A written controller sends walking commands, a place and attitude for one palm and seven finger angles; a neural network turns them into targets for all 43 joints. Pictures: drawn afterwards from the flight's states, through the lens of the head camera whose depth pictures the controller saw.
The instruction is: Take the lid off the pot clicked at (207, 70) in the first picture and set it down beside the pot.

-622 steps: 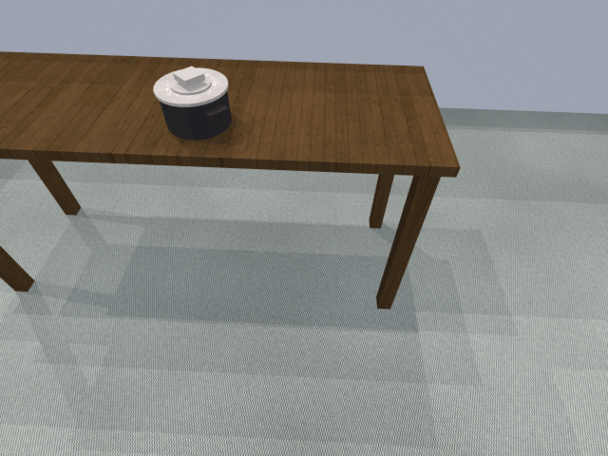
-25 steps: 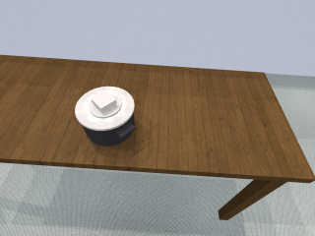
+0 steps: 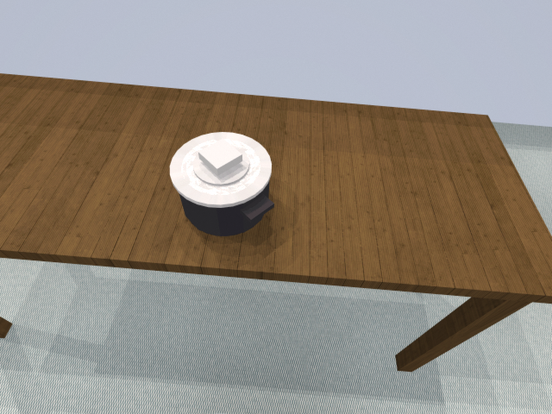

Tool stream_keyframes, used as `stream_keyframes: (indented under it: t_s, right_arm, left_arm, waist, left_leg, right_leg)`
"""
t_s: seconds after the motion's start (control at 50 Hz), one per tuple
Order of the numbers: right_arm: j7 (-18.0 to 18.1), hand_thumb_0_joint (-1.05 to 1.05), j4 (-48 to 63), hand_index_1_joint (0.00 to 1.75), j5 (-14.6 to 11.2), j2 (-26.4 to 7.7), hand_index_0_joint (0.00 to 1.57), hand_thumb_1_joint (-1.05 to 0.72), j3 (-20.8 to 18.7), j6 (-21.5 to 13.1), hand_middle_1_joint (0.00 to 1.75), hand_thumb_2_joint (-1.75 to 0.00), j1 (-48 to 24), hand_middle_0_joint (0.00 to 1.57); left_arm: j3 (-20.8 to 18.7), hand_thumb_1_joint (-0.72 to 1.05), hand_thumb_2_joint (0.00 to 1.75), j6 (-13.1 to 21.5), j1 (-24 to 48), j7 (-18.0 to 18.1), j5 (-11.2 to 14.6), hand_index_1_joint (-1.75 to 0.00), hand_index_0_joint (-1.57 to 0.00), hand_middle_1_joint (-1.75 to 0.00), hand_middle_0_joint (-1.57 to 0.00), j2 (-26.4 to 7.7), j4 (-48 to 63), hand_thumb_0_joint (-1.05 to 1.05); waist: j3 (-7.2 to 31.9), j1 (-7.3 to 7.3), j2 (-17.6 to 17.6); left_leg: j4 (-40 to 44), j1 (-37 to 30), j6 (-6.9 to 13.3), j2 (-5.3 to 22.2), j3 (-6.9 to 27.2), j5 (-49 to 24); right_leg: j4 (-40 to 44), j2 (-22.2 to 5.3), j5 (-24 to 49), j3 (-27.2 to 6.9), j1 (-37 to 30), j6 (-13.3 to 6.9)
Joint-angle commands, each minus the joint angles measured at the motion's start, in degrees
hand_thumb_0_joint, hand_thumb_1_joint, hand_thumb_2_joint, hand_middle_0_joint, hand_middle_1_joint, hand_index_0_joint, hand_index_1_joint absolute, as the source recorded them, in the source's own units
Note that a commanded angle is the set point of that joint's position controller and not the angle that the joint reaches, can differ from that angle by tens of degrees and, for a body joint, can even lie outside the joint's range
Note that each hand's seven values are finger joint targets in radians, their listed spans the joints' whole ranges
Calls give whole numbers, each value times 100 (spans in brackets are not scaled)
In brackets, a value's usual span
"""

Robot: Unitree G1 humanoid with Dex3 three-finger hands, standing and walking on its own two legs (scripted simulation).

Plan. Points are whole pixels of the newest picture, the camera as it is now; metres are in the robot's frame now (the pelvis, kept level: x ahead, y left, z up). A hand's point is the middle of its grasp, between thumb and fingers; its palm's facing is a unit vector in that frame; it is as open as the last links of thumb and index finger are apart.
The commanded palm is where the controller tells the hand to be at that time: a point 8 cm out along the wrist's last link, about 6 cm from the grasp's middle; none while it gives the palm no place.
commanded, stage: come to a stop and stand still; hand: left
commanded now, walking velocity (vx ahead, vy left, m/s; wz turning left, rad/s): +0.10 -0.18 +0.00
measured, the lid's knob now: (220, 156) +0.49 +0.14 +0.07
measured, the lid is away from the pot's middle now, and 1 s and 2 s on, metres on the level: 0.00 0.00 0.00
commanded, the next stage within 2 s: look again from close up in 1.04 s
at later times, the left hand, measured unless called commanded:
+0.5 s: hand out of the picture -0.01 +0.15 -0.18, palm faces +0.00 -0.99 -0.10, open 7.4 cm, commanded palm none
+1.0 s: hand out of the picture +0.04 +0.16 -0.17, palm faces +0.02 -0.98 -0.19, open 7.3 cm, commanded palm none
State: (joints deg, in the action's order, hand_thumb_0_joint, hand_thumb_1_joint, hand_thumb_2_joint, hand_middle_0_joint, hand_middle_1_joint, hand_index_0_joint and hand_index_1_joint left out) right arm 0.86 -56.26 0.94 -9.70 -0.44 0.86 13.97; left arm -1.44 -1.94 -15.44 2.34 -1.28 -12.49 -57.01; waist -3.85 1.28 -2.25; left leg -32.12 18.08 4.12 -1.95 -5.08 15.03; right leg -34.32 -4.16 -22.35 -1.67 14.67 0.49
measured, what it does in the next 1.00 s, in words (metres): stands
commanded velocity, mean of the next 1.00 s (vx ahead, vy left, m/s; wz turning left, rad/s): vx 0.00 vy -0.03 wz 0.00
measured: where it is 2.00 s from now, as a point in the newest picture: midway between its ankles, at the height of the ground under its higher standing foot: outside the picture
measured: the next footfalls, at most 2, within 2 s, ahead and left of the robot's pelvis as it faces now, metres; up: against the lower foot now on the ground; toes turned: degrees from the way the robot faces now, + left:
none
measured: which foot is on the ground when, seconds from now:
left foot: down 0.00-1.00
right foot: down 0.00-1.00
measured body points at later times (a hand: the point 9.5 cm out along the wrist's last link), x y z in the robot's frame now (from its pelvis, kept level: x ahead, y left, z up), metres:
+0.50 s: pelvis +0.02 +0.01 +0.01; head +0.06 +0.03 +0.45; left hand -0.01 +0.20 -0.16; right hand +0.01 -0.21 -0.15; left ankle +0.03 +0.08 -0.73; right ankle -0.04 -0.13 -0.73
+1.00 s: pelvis +0.02 -0.01 +0.01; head +0.03 +0.00 +0.45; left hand +0.04 +0.21 -0.16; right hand +0.05 -0.24 -0.14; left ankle +0.03 +0.08 -0.73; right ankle -0.04 -0.13 -0.73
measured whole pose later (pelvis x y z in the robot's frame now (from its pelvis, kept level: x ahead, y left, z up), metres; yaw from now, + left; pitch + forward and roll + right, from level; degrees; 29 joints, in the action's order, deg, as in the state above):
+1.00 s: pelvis +0.02 -0.01 +0.01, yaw +0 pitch +0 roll +0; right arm 1.5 -59.8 0.7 -9.5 0.6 -0.6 14.5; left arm 0.8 0.5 -17.4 2.4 -0.6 -9.8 -58.3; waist -0.8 -0.1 -1.5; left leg -29.7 14.5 2.9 -1.2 -4.2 15.4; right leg -28.0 -1.3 -20.4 3.4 7.6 0.1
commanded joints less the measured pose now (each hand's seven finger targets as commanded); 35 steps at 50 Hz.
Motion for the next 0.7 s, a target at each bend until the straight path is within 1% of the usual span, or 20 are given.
stream_keyframes:
  t_s: [0.0,0.04,0.06,0.1,0.12,0.14,0.18,0.2,0.3,0.34,0.38,0.4,0.42,0.44,0.48,0.52,0.54,0.56,0.6,0.68]
  right_arm:
    - [9,0,137,30,-19,-725,20,-90,-151,-198,30,-90,258,20]
    - [12,0,54,30,-27,-667,20,-90,-145,-222,30,-90,248,20]
    - [20,0,-1,30,-28,-639,20,-90,-151,-228,30,-90,262,20]
    - [40,0,-104,30,-51,-509,20,-90,-118,-230,30,-90,287,20]
    - [50,0,-148,30,-65,-428,20,-90,-85,-237,30,-90,377,20]
    - [53,0,-216,30,-82,-305,20,-90,-70,-258,30,-90,423,20]
    - [76,0,-290,30,-87,-360,20,-90,-58,-265,30,-90,487,20]
    - [89,0,-355,30,-88,-377,20,-90,-64,-259,30,-90,514,20]
    - [119,0,-569,30,-110,-301,20,-90,-8,-308,30,-90,615,20]
    - [128,0,-624,30,-124,-247,20,-90,8,-322,30,-90,624,20]
    - [137,0,-689,30,-123,-233,20,-90,16,-325,30,-90,664,20]
    - [92,0,-322,30,-102,-686,20,-90,-21,-287,30,-90,314,20]
    - [60,0,-245,30,-31,-545,20,-90,-20,-261,30,-90,516,20]
    - [42,0,-219,30,-8,-521,20,-90,-57,-260,30,-90,379,20]
    - [70,0,-111,30,-21,-561,20,-90,-77,-213,30,-90,443,20]
    - [84,0,-139,30,-27,-482,20,-90,-57,-253,30,-90,502,20]
    - [83,0,-120,30,-28,-472,20,-90,-39,-264,30,-90,532,20]
    - [91,0,-107,30,-31,-465,20,-90,-48,-258,30,-90,557,20]
    - [88,0,-179,30,-33,-439,20,-90,-31,-272,30,-90,601,20]
    - [87,0,-180,30,-25,-461,20,-90,-20,-259,30,-90,518,20]
  left_arm:
    - [102,90,90,77,-822,-31,-58,-30,-20,-30,-20,-126,32,0]
    - [144,90,90,117,-849,-53,-51,-30,-20,-30,-20,-117,-23,0]
    - [161,90,90,132,-866,-50,-49,-30,-20,-30,-20,-84,-56,0]
    - [196,90,90,191,-993,-29,-17,-30,-20,-30,-20,-66,-148,0]
    - [212,90,90,224,-982,-13,3,-30,-20,-30,-20,-94,-182,0]
    - [215,90,90,252,-974,-1,27,-30,-20,-30,-20,-129,-203,0]
    - [231,90,90,247,-896,12,47,-30,-20,-30,-20,-101,-254,0]
    - [248,90,90,241,-868,16,53,-30,-20,-30,-20,-46,-285,0]
    - [256,90,90,267,-1029,36,67,-30,-20,-30,-20,13,-414,0]
    - [253,90,90,287,-1051,36,71,-30,-20,-30,-20,17,-469,0]
    - [257,90,90,296,-1070,46,72,-30,-20,-30,-20,79,-509,0]
    - [211,90,90,376,-944,217,-49,-30,-20,-30,-20,-130,-614,0]
    - [192,90,90,380,-831,174,36,-30,-20,-30,-20,-167,-393,0]
    - [133,90,90,366,-792,85,72,-30,-20,-30,-20,-250,-302,0]
    - [149,90,90,364,-852,68,43,-30,-20,-30,-20,-52,-343,0]
    - [171,90,90,384,-880,85,30,-30,-20,-30,-20,80,-368,0]
    - [166,90,90,389,-862,69,50,-30,-20,-30,-20,45,-351,0]
    - [158,90,90,394,-833,86,52,-30,-20,-30,-20,96,-329,0]
    - [160,90,90,397,-799,104,55,-30,-20,-30,-20,79,-291,0]
    - [124,90,90,353,-756,107,66,-30,-20,-30,-20,-59,-158,0]
  waist:
    - [211,121,703]
    - [161,116,448]
    - [100,93,444]
    - [11,60,444]
    - [30,-12,399]
    - [98,-25,370]
    - [141,-122,65]
    - [54,-146,56]
    - [102,-128,378]
    - [79,-108,257]
    - [65,-122,327]
    - [230,-146,724]
    - [622,-270,1002]
    - [894,-139,1318]
    - [574,-175,924]
    - [370,-145,491]
    - [462,-100,237]
    - [286,-143,-4]
    - [194,-171,-131]
    - [82,-142,26]
  left_leg:
    - [2197,-47,361,1357,1889,1545]
    - [2037,-137,390,1380,1747,1265]
    - [1928,-111,361,1339,1650,1123]
    - [1612,-272,227,1165,1435,620]
    - [1417,-394,149,1055,1320,87]
    - [1218,-468,108,1006,1223,-538]
    - [1161,-762,1,949,1091,-738]
    - [1145,-809,-1,956,1089,-838]
    - [1141,-987,-15,912,990,-1347]
    - [1111,-968,-3,897,996,-1503]
    - [1092,-981,-14,870,962,-1487]
    - [354,-943,-227,954,1000,-2684]
    - [444,-810,-227,864,1016,-1441]
    - [608,-894,-142,774,1127,-1250]
    - [680,-408,-6,856,1264,-636]
    - [534,-328,25,844,1213,-1401]
    - [481,-428,30,828,1205,-1547]
    - [395,-348,14,793,1153,-1580]
    - [412,-374,-22,754,1076,-1695]
    - [506,-429,-35,727,1026,-1661]
  right_leg:
    - [-442,146,-521,380,79,-130]
    - [-142,97,-364,373,53,-133]
    - [201,68,-198,359,-36,-127]
    - [1046,-5,382,248,-161,-151]
    - [1236,-69,670,132,-207,-201]
    - [1365,-158,1031,70,-331,-244]
    - [1253,-165,1159,60,-223,-219]
    - [1298,-160,1169,79,-182,-192]
    - [1387,-222,1334,67,-351,-175]
    - [1441,-237,1472,69,-447,-193]
    - [1452,-268,1488,40,-449,-198]
    - [1312,-159,1564,10,-214,-182]
    - [1086,-146,705,68,-379,-281]
    - [922,-105,764,128,-465,-371]
    - [860,19,534,243,-318,-353]
    - [843,-1,926,203,-301,-369]
    - [857,-37,1079,181,-351,-382]
    - [896,-74,1180,145,-290,-386]
    - [873,-127,1473,84,-288,-384]
    - [870,-149,1545,69,-283,-367]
